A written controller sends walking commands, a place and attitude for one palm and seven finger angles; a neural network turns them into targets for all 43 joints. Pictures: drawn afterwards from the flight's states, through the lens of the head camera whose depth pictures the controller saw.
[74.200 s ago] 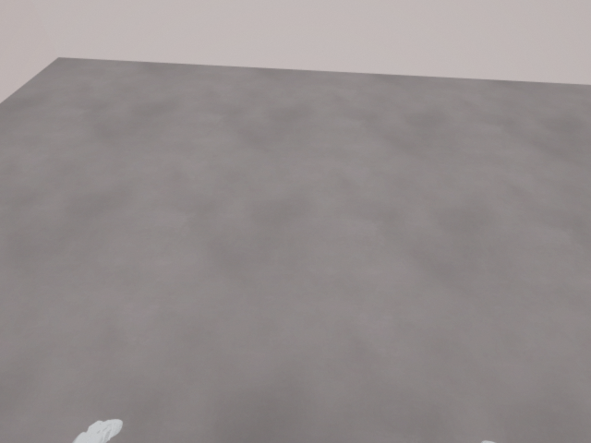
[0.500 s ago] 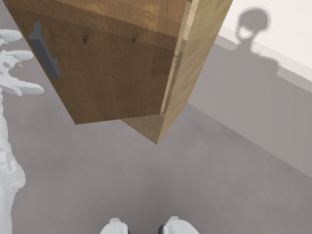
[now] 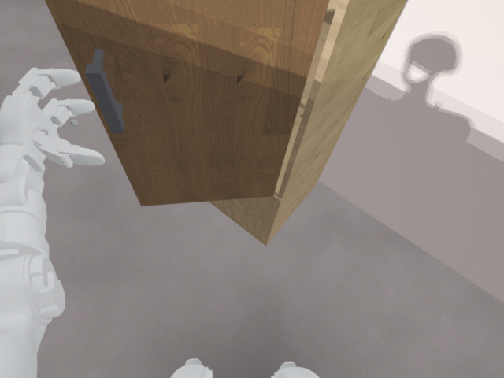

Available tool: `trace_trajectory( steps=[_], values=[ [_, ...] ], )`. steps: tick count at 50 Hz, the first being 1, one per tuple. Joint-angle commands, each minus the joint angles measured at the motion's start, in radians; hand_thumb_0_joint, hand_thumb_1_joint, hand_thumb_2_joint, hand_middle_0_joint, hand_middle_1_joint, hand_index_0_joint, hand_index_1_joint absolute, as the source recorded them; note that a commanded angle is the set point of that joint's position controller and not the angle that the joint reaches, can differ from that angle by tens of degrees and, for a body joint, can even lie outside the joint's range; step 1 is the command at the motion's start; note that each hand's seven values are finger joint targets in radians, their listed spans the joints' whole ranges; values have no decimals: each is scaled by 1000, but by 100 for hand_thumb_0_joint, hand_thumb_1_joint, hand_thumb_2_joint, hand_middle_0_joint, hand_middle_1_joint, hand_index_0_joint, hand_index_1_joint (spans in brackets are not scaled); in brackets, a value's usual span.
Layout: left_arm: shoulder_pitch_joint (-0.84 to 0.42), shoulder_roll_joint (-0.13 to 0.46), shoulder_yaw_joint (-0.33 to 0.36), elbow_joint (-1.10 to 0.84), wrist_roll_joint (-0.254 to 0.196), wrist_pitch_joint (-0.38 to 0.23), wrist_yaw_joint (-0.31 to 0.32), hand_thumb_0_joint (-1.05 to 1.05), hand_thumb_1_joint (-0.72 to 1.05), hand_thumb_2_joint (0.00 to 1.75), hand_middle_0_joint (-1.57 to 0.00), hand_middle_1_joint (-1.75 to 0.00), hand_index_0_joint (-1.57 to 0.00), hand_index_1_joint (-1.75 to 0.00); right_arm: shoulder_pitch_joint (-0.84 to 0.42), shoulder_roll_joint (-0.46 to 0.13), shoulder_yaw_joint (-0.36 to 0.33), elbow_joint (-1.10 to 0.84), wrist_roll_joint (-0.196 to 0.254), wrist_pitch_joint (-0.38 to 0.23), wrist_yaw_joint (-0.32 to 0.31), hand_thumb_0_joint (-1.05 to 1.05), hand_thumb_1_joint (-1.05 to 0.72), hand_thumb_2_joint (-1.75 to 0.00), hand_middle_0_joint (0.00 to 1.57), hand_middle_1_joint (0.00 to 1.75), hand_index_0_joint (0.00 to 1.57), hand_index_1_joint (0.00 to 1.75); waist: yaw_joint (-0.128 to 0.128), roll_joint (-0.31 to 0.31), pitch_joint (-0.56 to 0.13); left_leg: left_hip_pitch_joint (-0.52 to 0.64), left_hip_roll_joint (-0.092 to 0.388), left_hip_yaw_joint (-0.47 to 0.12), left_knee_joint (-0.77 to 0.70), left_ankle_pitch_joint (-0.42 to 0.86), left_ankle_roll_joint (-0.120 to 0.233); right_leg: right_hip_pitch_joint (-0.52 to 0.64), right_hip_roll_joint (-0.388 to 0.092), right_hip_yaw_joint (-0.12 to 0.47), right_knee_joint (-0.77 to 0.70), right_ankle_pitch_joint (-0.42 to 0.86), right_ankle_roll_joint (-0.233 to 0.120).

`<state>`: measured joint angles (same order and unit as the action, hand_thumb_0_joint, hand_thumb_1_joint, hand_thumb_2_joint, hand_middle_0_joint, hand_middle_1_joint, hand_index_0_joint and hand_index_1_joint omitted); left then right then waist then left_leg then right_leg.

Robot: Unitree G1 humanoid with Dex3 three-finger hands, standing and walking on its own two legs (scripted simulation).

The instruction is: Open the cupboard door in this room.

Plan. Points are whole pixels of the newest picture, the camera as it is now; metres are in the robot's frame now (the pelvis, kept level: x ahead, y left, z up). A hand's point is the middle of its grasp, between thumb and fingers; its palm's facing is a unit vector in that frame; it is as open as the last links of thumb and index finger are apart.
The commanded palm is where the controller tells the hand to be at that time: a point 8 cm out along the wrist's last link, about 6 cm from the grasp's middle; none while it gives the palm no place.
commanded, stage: slide the fingers in behind the handle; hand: left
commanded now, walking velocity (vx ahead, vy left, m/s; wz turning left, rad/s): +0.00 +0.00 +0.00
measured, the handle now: (108, 93) +0.54 +0.22 +0.11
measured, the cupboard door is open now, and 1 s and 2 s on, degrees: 46 46 47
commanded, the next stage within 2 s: close the thumb around the handle in 1.34 s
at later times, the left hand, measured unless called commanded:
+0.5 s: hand (100, 120) +0.48 +0.22 +0.11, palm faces +0.08 -1.00 +0.01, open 14.0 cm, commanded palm +0.45 +0.26 +0.11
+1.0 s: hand (120, 118) +0.48 +0.19 +0.11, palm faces +0.10 -1.00 +0.01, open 14.0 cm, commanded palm +0.45 +0.23 +0.11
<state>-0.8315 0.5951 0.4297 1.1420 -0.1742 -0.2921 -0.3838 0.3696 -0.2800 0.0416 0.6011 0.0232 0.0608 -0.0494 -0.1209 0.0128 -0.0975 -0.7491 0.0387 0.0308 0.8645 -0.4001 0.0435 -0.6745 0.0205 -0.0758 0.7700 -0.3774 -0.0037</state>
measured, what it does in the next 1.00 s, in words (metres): stands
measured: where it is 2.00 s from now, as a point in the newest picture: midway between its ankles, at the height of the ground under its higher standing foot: outside the picture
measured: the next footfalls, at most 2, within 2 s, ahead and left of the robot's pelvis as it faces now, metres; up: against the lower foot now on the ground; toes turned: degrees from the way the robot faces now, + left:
none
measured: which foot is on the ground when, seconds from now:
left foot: down 0.00-1.00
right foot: down 0.00-1.00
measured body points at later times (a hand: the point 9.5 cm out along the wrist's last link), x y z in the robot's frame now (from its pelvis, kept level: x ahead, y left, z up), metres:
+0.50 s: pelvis -0.01 -0.01 +0.00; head +0.08 +0.01 +0.44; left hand +0.46 +0.27 +0.11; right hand +0.00 -0.28 -0.11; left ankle +0.00 +0.09 -0.70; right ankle -0.01 -0.12 -0.70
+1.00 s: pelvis -0.01 -0.02 +0.00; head +0.08 +0.00 +0.44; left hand +0.47 +0.24 +0.11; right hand +0.01 -0.28 -0.11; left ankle +0.00 +0.09 -0.70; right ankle -0.01 -0.12 -0.70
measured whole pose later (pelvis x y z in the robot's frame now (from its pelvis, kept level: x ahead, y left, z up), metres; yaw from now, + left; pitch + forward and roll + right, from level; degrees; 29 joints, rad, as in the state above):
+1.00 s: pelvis -0.01 -0.02 +0.00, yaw +0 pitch +15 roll -2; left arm -0.85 0.48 0.38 1.13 -0.13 -0.34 -0.19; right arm 0.40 -0.26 0.03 0.64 0.02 0.04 -0.02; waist -0.13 0.02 -0.09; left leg -0.74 0.04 0.03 0.86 -0.39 0.02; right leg -0.68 0.03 -0.07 0.80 -0.38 -0.02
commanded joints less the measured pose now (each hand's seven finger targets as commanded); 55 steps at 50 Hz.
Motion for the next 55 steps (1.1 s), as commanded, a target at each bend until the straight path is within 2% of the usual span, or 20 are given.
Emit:
trace_trajectory(
  steps=[1, 3, 7, 10, 13, 15, 18, 20, 21, 24, 30, 32, 35, 38, 39, 42, 43, 48, 51, 55],
  values=[
    [-430, 276, 49, -240, -3, -78, 48, 0, -50, 30, -30, -120, -30, -120, 151, -181, -71, -51, -7, -21, -11, 0, -90, -90, 20, 30, 20, 30, -9, 137, -409, 402, -5, -85, -80, 433, -18, 59, 34, 32, -53, 318, -13],
    [-437, 249, 27, -265, 9, -92, 63, 0, -50, 30, -30, -120, -30, -120, 146, -175, -71, -50, -8, -22, -6, 0, -90, -90, 20, 30, 20, 30, -8, 173, -417, 428, -2, -91, -74, 461, -26, 40, 35, 28, -46, 314, -16],
    [-428, 212, 15, -258, 10, -93, 87, 0, -50, 30, -30, -120, -30, -120, 145, -173, -74, -46, -9, -24, 2, 0, -90, -90, 20, 30, 20, 30, -10, 153, -416, 430, 1, -93, -75, 453, -26, 41, 38, 25, -47, 307, -15],
    [-432, 244, 41, -231, 9, -80, 96, 0, -50, 30, -30, -120, -30, -120, 150, -178, -72, -48, -8, -21, -1, 0, -90, -90, 20, 30, 20, 30, -9, 92, -394, 371, -5, -87, -85, 402, -16, 86, 36, 29, -52, 309, -14],
    [-433, 230, 32, -270, 18, -85, 108, 0, -50, 30, -30, -120, -30, -120, 146, -171, -73, -51, -7, -25, 2, 0, -90, -90, 20, 30, 20, 30, -2, 129, -424, 389, -7, -78, -83, 421, -17, 93, 34, 33, -51, 331, -13],
    [-398, 245, 50, -256, 17, -94, 113, 0, -50, 30, -30, -120, -30, -120, 153, -172, -72, -51, -9, -24, 3, 0, -90, -90, 20, 30, 20, 30, 4, 92, -411, 362, -7, -76, -85, 408, -15, 116, 37, 34, -51, 331, -15],
    [-397, 223, 32, -189, 20, -81, 114, 0, -50, 30, -30, -120, -30, -120, 148, -171, -71, -48, -4, -24, 1, 0, -90, -90, 20, 30, 20, 30, -14, 43, -333, 284, -13, -60, -96, 314, -6, 117, 34, 43, -68, 299, -7],
    [-416, 252, 47, -211, 21, -86, 114, 0, -50, 30, -30, -120, -30, -120, 152, -174, -72, -50, -5, -24, -3, 0, -90, -90, 20, 30, 20, 30, -9, 53, -348, 276, -16, -57, -98, 308, -3, 146, 31, 50, -68, 307, -10],
    [-439, 231, 26, -230, 24, -91, 112, 0, -50, 30, -30, -120, -30, -120, 148, -170, -72, -51, -4, -27, -2, 0, -90, -90, 20, 30, 20, 30, -13, 98, -377, 305, -17, -56, -100, 311, -6, 133, 30, 53, -68, 305, -8],
    [-451, 205, 6, -255, 26, -107, 115, 0, -50, 30, -30, -120, -30, -120, 150, -165, -75, -43, -5, -31, 0, 0, -90, -90, 20, 30, 20, 30, -16, 135, -386, 343, -13, -62, -92, 332, -11, 99, 32, 49, -65, 295, -12],
    [-481, 123, -36, -256, 10, -108, 136, 0, -50, 30, -30, -120, -30, -120, 156, -165, -80, -26, -9, -40, 8, 0, -90, -90, 20, 30, 20, 30, -30, 124, -385, 370, -12, -77, -94, 318, -12, 69, 35, 38, -66, 262, -14],
    [-445, 176, 11, -228, 17, -97, 152, 0, -50, 30, -30, -120, -30, -120, 161, -170, -81, -25, -9, -38, 7, 0, -90, -90, 20, 30, 20, 30, -12, 81, -393, 337, -14, -71, -93, 327, -10, 104, 33, 44, -65, 288, -10],
    [-450, 181, 8, -224, 33, -95, 168, 0, -50, 30, -30, -120, -30, -120, 159, -165, -78, -31, -10, -37, 8, 0, -90, -90, 20, 30, 20, 30, -13, 54, -370, 290, -19, -60, -92, 310, -3, 136, 29, 51, -64, 304, -9],
    [-480, 138, -28, -236, 48, -103, 188, 0, -50, 30, -30, -120, -30, -120, 150, -160, -77, -36, -10, -39, 14, 0, -90, -90, 20, 30, 20, 30, -23, 95, -360, 316, -19, -64, -96, 292, -8, 90, 30, 48, -65, 271, -9],
    [-493, 160, -11, -259, 48, -113, 195, 0, -50, 30, -30, -120, -30, -120, 148, -160, -79, -34, -9, -40, 13, 0, -90, -90, 20, 30, 20, 30, -20, 113, -373, 328, -16, -62, -93, 300, -9, 91, 30, 51, -65, 275, -10],
    [-467, 126, -25, -247, 42, -123, 198, 0, -50, 30, -30, -120, -30, -120, 151, -159, -82, -33, -9, -43, 16, 0, -90, -90, 20, 30, 20, 30, -23, 76, -401, 337, -17, -61, -88, 322, -8, 111, 32, 53, -62, 304, -8],
    [-471, 81, -58, -244, 36, -119, 193, 0, -50, 30, -30, -120, -30, -120, 146, -154, -80, -33, -10, -45, 18, 0, -90, -90, 20, 30, 20, 30, -29, 86, -396, 336, -19, -57, -87, 320, -8, 110, 31, 53, -63, 309, -8],
    [-462, 118, -29, -212, 36, -107, 187, 0, -50, 30, -30, -120, -30, -120, 150, -160, -82, -25, -9, -43, 15, 0, -90, -90, 20, 30, 20, 30, -24, 64, -384, 309, -21, -52, -85, 300, -5, 122, 29, 59, -69, 310, -7],
    [-482, 73, -68, -245, 36, -115, 183, 0, -50, 30, -30, -120, -30, -120, 146, -152, -81, -25, -8, -43, 17, 0, -90, -90, 20, 30, 20, 30, -29, 97, -391, 341, -21, -57, -85, 330, -7, 108, 30, 53, -63, 325, -9],
    [-451, 105, -35, -242, 29, -116, 184, 0, -50, 30, -30, -120, -30, -120, 152, -157, -81, -25, -9, -38, 17, 0, -90, -90, 20, 30, 20, 30, -17, 81, -386, 334, -21, -58, -83, 351, -7, 121, 31, 50, -60, 340, -13]
  ],
)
